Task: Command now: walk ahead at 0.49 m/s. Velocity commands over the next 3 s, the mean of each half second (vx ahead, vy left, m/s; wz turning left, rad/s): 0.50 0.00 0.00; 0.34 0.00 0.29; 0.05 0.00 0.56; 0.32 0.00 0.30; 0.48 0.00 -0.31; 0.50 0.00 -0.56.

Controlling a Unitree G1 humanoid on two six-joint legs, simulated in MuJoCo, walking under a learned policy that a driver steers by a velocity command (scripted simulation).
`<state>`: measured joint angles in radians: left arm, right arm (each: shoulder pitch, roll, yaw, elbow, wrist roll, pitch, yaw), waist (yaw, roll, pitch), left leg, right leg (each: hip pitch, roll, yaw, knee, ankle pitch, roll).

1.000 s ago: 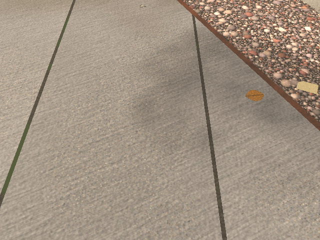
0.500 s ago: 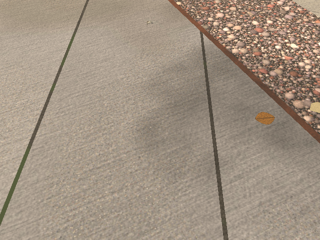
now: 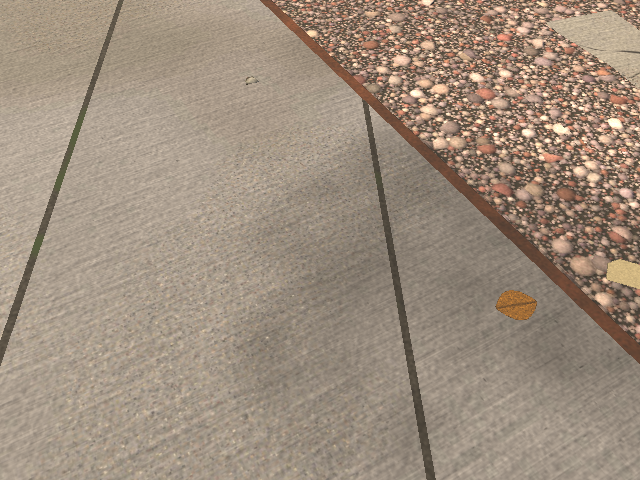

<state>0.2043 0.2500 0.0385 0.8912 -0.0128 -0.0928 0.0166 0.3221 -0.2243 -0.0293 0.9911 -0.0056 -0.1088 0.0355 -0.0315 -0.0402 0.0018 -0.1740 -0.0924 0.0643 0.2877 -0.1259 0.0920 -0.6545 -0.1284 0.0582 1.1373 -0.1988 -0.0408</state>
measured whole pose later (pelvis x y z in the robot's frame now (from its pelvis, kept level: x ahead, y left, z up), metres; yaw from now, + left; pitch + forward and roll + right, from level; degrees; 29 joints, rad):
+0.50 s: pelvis +0.27 -0.08 +0.00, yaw +1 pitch +1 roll +0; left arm 0.28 0.22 0.04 0.91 0.00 -0.11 -0.03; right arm 0.23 -0.28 -0.04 0.93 0.02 -0.09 0.00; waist 0.02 0.04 0.00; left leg -0.57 0.10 -0.03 1.12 -0.25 0.05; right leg -0.22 0.05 -0.07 0.34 -0.15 -0.07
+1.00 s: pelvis +0.50 -0.03 -0.02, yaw +12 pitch +3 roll -1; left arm 0.17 0.28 0.04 0.84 0.00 -0.06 0.04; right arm 0.12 -0.27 -0.06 0.78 0.00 -0.04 0.02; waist -0.01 -0.02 0.06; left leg -0.45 -0.09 -0.01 0.47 -0.07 0.10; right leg -0.51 -0.01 0.04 1.24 -0.46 0.04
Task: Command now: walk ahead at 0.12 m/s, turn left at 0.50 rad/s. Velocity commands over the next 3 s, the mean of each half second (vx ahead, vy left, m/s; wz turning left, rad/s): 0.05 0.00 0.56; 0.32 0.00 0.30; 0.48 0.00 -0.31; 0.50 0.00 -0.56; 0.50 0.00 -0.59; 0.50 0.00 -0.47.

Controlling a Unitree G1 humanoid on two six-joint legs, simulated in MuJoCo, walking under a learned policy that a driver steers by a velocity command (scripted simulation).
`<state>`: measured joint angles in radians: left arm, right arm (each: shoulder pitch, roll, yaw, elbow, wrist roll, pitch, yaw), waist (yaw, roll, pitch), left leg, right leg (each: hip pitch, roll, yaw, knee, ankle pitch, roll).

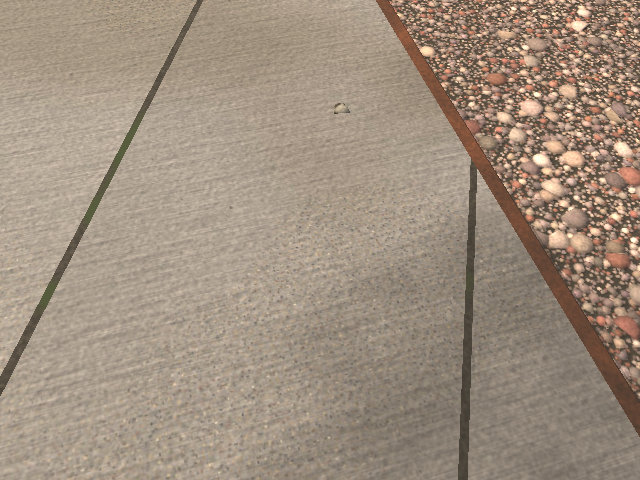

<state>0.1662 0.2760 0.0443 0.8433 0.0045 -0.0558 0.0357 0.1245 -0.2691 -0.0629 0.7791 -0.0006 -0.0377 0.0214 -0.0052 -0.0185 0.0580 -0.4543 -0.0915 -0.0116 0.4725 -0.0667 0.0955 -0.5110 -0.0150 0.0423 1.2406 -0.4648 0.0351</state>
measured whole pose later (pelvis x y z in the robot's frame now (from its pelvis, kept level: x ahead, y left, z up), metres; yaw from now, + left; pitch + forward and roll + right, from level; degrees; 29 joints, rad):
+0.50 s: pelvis +0.07 -0.05 +0.01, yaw +18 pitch +3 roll +1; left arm 0.18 0.26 0.06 0.73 0.02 -0.02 0.04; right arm 0.19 -0.33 -0.10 0.67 0.01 0.05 -0.03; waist 0.00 0.05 0.01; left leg -0.58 -0.13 -0.13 1.08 -0.43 -0.04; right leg -0.29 -0.01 0.02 0.47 -0.22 -0.01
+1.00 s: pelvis +0.15 +0.04 +0.02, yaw +26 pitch +3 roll +0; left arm 0.25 0.31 0.07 0.76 -0.01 -0.08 -0.03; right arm 0.37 -0.24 -0.04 0.72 0.00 -0.06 0.02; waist -0.02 -0.05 -0.03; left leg -0.11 -0.03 0.00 0.33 -0.27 0.05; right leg -0.62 -0.10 -0.01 1.04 -0.21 -0.01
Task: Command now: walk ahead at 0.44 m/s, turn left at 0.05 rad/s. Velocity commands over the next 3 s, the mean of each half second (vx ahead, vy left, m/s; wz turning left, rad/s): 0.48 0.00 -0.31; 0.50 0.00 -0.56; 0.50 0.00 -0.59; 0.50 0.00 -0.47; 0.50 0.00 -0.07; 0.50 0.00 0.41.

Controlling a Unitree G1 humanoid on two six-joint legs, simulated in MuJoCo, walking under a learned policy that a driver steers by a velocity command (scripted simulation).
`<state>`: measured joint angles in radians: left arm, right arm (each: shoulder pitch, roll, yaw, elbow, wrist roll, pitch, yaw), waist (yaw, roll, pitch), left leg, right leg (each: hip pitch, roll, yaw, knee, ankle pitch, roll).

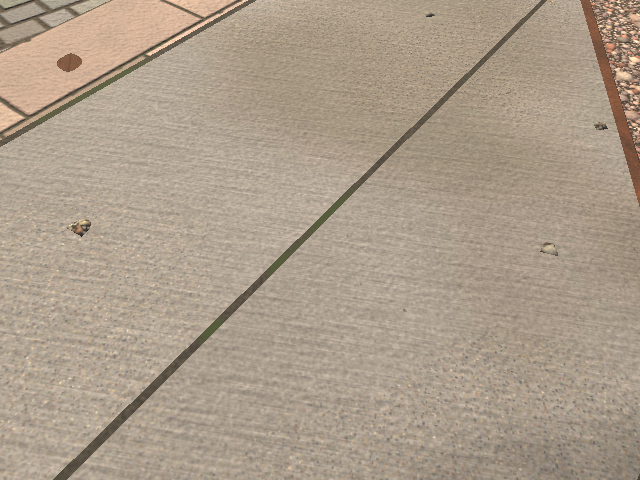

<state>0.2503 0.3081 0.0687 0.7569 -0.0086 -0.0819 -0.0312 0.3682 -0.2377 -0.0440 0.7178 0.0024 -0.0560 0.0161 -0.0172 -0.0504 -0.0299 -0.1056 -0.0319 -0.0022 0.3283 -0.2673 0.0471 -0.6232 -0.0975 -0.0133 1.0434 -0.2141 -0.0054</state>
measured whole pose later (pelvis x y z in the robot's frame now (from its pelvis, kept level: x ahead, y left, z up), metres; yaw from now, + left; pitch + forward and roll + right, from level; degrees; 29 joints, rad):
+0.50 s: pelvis +0.27 -0.07 -0.01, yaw -13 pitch +2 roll -1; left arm 0.28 0.29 0.06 0.70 -0.01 -0.06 -0.03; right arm 0.20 -0.30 -0.04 0.67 -0.01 -0.10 -0.01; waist 0.02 0.02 0.04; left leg -0.59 0.09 -0.08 1.11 -0.30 -0.02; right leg -0.27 0.13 0.04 0.39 -0.14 -0.11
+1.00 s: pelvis +0.55 -0.08 +0.00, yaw -31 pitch +1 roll +1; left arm 0.25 0.32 0.07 0.65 -0.03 -0.01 -0.01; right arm 0.29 -0.26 -0.06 0.74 -0.01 -0.10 0.00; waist -0.04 -0.06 0.02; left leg -0.19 -0.02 0.08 0.37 -0.20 0.02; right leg -0.60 -0.05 0.06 1.14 -0.29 0.01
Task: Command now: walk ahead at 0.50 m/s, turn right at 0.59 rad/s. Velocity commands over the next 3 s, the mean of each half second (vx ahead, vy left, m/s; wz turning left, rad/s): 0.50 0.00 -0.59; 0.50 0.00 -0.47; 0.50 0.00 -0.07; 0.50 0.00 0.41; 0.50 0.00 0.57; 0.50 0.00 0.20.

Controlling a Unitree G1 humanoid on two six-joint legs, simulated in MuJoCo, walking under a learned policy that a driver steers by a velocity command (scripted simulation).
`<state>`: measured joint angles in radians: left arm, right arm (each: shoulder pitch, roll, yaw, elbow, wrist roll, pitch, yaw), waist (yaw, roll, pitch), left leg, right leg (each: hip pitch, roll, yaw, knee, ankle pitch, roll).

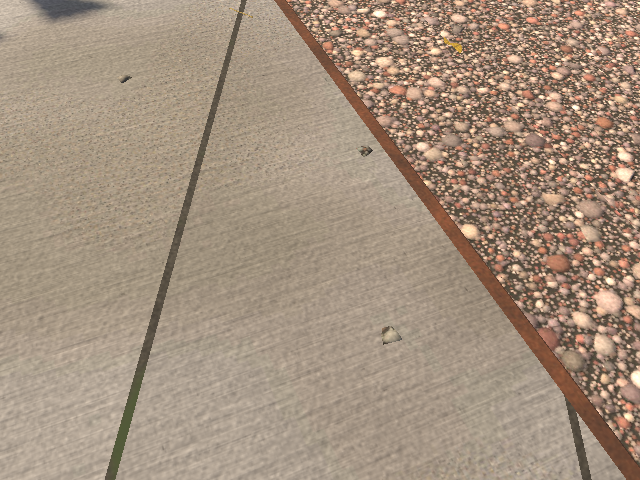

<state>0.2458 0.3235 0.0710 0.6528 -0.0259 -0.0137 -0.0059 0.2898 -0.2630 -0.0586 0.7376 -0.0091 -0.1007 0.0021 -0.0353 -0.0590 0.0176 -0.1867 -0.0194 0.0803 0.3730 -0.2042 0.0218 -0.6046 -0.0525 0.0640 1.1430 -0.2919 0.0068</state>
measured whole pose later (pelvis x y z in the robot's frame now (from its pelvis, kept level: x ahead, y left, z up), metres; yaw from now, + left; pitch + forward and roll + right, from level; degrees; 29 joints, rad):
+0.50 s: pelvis +0.27 -0.08 +0.00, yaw -18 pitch +1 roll +0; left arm 0.29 0.29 0.06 0.65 -0.01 -0.04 -0.03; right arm 0.16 -0.32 -0.05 0.71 -0.01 -0.11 0.00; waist 0.02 0.03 0.06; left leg -0.57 0.10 -0.06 1.10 -0.31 -0.03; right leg -0.27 0.11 0.04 0.42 -0.16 -0.09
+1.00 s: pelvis +0.54 -0.13 +0.00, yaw -31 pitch +1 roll +1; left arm 0.24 0.30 0.06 0.68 -0.01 -0.04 0.00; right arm 0.31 -0.26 -0.05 0.79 0.00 -0.10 0.02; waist -0.04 -0.05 0.02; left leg -0.20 -0.04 0.02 0.37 -0.19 0.03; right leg -0.56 -0.04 0.06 1.06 -0.31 -0.01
